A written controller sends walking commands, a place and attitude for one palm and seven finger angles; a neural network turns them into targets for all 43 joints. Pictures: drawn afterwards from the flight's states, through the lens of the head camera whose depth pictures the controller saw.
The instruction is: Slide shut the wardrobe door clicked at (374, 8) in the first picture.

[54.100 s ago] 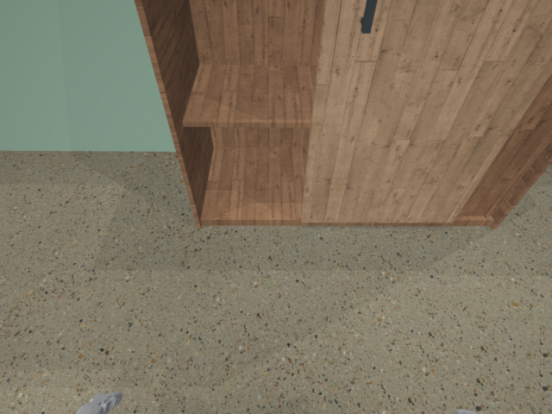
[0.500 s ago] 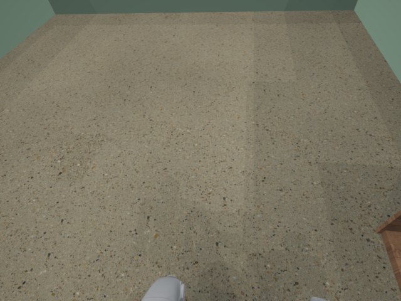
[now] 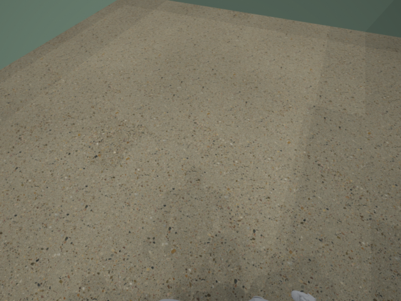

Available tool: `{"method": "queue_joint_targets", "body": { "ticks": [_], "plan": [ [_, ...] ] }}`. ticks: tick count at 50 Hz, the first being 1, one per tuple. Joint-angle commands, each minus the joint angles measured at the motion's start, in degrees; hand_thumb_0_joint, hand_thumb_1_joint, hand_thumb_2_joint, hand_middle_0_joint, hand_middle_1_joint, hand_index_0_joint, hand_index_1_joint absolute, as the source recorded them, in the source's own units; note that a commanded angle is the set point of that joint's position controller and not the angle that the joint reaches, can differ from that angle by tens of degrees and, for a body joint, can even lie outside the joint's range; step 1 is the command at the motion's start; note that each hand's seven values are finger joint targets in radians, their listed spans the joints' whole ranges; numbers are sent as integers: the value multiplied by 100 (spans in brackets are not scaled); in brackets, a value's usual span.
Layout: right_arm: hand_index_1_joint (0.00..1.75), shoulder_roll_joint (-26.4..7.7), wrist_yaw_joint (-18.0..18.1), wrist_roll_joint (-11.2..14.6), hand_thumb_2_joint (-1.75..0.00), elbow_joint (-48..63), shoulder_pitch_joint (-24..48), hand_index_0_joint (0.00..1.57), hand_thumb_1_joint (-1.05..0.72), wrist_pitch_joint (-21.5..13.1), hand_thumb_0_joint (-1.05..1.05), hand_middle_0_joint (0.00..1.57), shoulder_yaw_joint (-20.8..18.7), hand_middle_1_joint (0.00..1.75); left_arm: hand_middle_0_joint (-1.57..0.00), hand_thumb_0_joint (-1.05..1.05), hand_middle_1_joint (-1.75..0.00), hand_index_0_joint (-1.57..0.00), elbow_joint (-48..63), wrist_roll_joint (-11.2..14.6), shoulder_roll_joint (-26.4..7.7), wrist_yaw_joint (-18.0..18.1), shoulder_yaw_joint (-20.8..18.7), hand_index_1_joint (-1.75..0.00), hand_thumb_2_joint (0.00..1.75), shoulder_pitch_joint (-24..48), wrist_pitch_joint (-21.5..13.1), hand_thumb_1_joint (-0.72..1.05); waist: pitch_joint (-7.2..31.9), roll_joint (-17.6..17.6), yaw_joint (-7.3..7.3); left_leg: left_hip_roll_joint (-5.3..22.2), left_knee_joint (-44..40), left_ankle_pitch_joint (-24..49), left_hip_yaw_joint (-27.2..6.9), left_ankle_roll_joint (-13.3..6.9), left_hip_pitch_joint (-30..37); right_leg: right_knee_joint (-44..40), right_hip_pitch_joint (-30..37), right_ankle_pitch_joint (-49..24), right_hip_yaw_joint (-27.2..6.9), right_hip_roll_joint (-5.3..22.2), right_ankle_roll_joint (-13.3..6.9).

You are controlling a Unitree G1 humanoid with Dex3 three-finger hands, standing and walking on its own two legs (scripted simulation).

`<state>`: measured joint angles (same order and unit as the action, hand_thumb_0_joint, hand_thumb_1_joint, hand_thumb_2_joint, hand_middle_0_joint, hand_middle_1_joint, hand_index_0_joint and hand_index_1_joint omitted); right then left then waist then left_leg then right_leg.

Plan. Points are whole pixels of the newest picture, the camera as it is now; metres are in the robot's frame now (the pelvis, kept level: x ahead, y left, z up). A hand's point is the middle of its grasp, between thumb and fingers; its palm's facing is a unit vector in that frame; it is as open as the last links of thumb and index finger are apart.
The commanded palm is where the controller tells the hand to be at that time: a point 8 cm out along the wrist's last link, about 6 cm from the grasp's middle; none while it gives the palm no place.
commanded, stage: turn to face it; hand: right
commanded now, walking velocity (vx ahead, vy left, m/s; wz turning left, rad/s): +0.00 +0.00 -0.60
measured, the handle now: out of the picture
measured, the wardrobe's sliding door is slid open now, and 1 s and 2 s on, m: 0.51 0.51 0.51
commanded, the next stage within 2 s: none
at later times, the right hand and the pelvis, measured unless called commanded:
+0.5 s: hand out of the picture +0.01 -0.23 -0.16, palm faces +0.33 +0.89 -0.32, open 7.4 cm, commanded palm none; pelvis +0.07 +0.00 +0.00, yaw -19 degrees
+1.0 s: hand out of the picture +0.07 -0.23 -0.15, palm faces +0.58 +0.76 -0.30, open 7.4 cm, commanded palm none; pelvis +0.10 +0.01 -0.01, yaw -39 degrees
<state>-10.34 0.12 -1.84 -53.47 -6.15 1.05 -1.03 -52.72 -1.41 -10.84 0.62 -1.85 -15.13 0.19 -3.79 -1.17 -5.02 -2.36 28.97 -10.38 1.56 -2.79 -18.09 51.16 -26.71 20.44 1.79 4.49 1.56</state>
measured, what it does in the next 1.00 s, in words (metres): walks ahead, turning right: right foot, then right foot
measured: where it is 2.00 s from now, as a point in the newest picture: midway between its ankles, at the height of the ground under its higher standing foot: outside the picture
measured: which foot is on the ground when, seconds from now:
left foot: down 0.00-0.60, up 0.62-0.90, down 0.92-1.00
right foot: up 0.00-0.04, down 0.06-0.32, up 0.34-0.58, down 0.60-0.92, up 0.94-1.00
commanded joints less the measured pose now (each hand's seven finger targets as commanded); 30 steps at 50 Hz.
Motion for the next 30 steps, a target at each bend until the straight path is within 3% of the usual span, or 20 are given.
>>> {"method": "queue_joint_targets", "body": {
  "ticks": [1,2,3,4,5,6,8,11,13,14,15,16,17,19,21,25,26,28,29,30],
  "plan": [
    [30,-771,110,95,-90,278,-27,20,-90,-145,0,20,-219,30,-20,0,-30,-20,-194,46,-319,-11,-55,-30,90,-836,-26,90,355,-222,142,1238,-816,-1259,-478,-255,-488,-1960,1560,-866,-58,-244,-24],
    [30,-610,108,120,-90,254,-193,20,-90,-100,0,20,-202,30,-20,0,-30,-20,-189,32,-508,-10,-69,-30,90,-766,-58,90,192,586,254,926,-336,-1434,-260,-18,-547,-2459,1395,-1274,-763,52,-182],
    [30,-444,115,154,-90,240,-392,20,-90,-53,0,20,-193,30,-20,0,-30,-20,-97,-24,-793,20,-107,-30,90,-624,-78,90,35,1421,370,509,159,-1591,44,273,-451,-3017,916,-1283,-1884,810,-610],
    [30,-459,118,157,-90,256,-364,20,-90,-33,0,20,-206,30,-20,0,-30,-20,2,-83,-991,73,-150,-30,90,-478,-38,90,-126,1406,415,285,414,-1607,169,386,-19,-3458,284,-933,-2581,1233,-1023],
    [30,-476,103,131,-90,295,-420,20,-90,-38,0,20,-219,30,-20,0,-30,-20,108,-99,-1084,92,-194,-30,90,-342,-6,90,-244,876,525,247,528,-1497,75,356,282,-3543,-115,-569,-2584,1224,-1131],
    [30,-473,110,101,-90,218,-398,20,-90,-64,0,20,-269,30,-20,0,-30,-20,74,-92,-993,109,-169,-30,90,-198,-59,90,21,1148,533,286,570,-1184,102,382,432,-3450,56,-1188,-2463,884,-1038],
    [30,-559,118,127,-90,142,-510,20,-90,-115,0,20,-326,30,-20,0,-30,-20,17,-30,-878,149,-163,-30,90,-209,-89,90,563,1607,521,290,646,-922,52,395,472,-2951,897,-3196,-2110,702,-991],
    [30,-647,155,145,-90,116,-673,20,-90,-143,0,20,-382,30,-20,0,-30,-20,31,17,-934,168,-251,-30,90,-242,-35,90,982,1113,478,239,372,-1106,7,448,475,-2549,1573,-4103,-2249,714,-1091],
    [30,-739,200,118,-90,65,-896,20,-90,-152,0,20,-436,30,-20,0,-30,-20,163,48,-953,148,-312,-30,90,-18,22,90,962,650,557,446,-231,-327,-163,388,1111,-2259,1012,-3296,-2137,456,-892],
    [30,-906,229,89,-90,36,-1004,20,-90,-158,0,20,-469,30,-20,0,-30,-20,259,73,-853,119,-310,-30,90,129,35,90,892,180,580,910,-494,120,-542,243,1585,-1973,339,-2501,-1820,155,-667],
    [30,-1120,232,49,-90,36,-1101,20,-90,-169,0,20,-513,30,-20,0,-30,-20,382,93,-690,65,-304,-30,90,271,46,90,783,-607,623,1695,-815,691,-1136,-94,1904,-1347,-322,-1402,-1047,-437,-346],
    [30,-1241,221,38,-90,63,-1142,20,-90,-190,0,20,-535,30,-20,0,-30,-20,427,59,-585,37,-329,-30,90,463,83,90,553,-1264,673,2608,-1098,1588,-1746,-620,1917,-226,-808,615,-343,-768,-64],
    [30,-1152,226,17,-90,48,-1099,20,-90,-213,0,20,-459,30,-20,0,-30,-20,366,14,-718,17,-376,-30,90,538,126,90,450,-1224,619,2727,-1071,2285,-1624,-819,1706,724,-913,1189,-443,-520,-50],
    [30,-1072,252,27,-90,152,-858,20,-90,-201,0,20,-417,30,-20,0,-30,-20,358,19,-660,-38,-363,-30,90,529,196,90,369,-723,440,2414,-753,2837,-899,-864,1659,1240,-960,951,-397,-345,17],
    [30,-1203,258,22,-90,172,-940,20,-90,-201,0,20,-438,30,-20,0,-30,-20,468,42,-522,-133,-281,-30,90,827,209,90,398,-699,502,2168,-400,3504,-280,-649,1914,499,-858,814,-46,-302,67],
    [30,-1422,218,2,-90,128,-1212,20,-90,-187,0,20,-445,30,-20,0,-30,-20,598,69,-542,-215,-231,-30,90,1166,191,90,365,-1058,608,2099,-95,3853,92,-388,1788,-765,-80,373,447,-461,-15],
    [30,-1517,208,11,-90,168,-1187,20,-90,-189,0,20,-466,30,-20,0,-30,-20,595,59,-592,-218,-240,-30,90,1059,181,90,446,-1037,540,2095,125,4029,207,-314,1758,-1088,223,179,539,-545,-46],
    [30,-1618,186,59,-90,227,-1021,20,-90,-191,0,20,-484,30,-20,0,-30,-20,408,25,-851,-213,-315,-30,90,389,161,90,800,-800,162,1985,1146,3804,606,27,1312,-2037,1476,-877,607,-650,-154],
    [30,-1534,158,93,-90,339,-971,20,-90,-178,0,20,-468,30,-20,0,-30,-20,311,3,-1220,-193,-421,-30,90,-112,130,90,1173,33,-91,1686,2182,2522,896,370,330,-2208,2665,-2585,-119,-52,-504],
    [30,-1087,133,141,-90,586,-813,20,-90,-141,0,20,-358,30,-20,0,-30,-20,309,-16,-1913,-158,-593,-30,90,-512,107,90,1382,1887,-263,717,3772,-2334,897,807,-1270,-2440,3412,-5279,-2626,1761,-1542]
  ]
}}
